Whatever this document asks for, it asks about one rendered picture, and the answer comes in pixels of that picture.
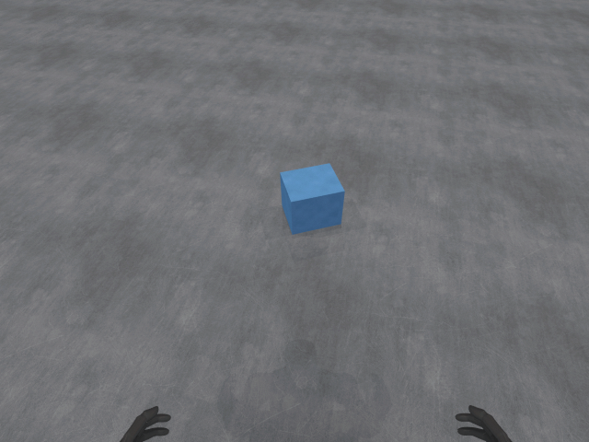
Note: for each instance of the left robot hand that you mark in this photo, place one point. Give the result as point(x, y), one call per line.
point(137, 432)

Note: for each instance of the right robot hand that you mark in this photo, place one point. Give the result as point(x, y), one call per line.
point(491, 431)

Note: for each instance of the carton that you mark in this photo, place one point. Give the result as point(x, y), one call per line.
point(312, 198)

